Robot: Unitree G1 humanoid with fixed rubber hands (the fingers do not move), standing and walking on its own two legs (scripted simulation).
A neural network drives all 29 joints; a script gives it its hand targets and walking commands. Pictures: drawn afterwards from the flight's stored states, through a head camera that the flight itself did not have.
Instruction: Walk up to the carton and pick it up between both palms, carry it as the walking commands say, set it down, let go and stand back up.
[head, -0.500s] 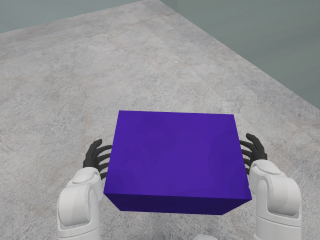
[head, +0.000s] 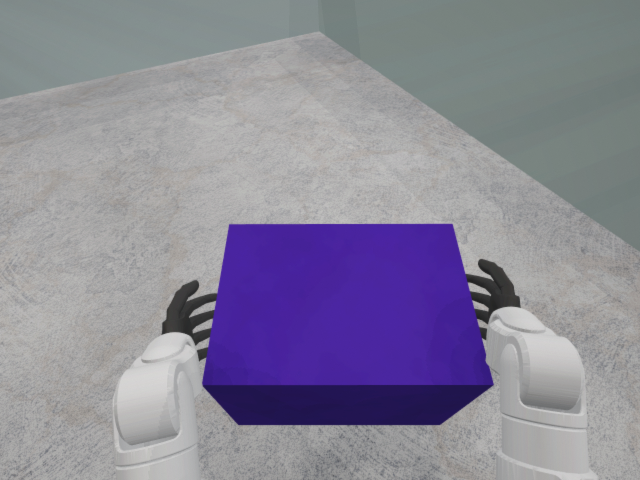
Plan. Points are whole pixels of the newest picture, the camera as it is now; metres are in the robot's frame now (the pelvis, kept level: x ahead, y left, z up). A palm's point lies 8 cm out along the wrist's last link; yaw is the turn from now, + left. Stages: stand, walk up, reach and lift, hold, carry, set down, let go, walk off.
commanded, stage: carry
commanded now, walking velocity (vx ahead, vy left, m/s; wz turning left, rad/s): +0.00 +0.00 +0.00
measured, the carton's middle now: (339, 329) +0.31 -0.02 +0.01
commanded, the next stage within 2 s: none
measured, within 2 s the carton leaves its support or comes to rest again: neither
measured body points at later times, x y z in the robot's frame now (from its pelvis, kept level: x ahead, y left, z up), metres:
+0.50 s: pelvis -0.06 +0.02 +0.00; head -0.08 +0.02 +0.45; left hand +0.20 +0.20 +0.06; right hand +0.22 -0.17 +0.07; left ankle -0.01 +0.13 -0.73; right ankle +0.09 -0.07 -0.72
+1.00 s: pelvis -0.06 +0.03 +0.00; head -0.08 +0.04 +0.45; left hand +0.21 +0.21 +0.03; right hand +0.22 -0.17 +0.04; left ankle -0.06 +0.11 -0.73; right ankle +0.00 -0.09 -0.73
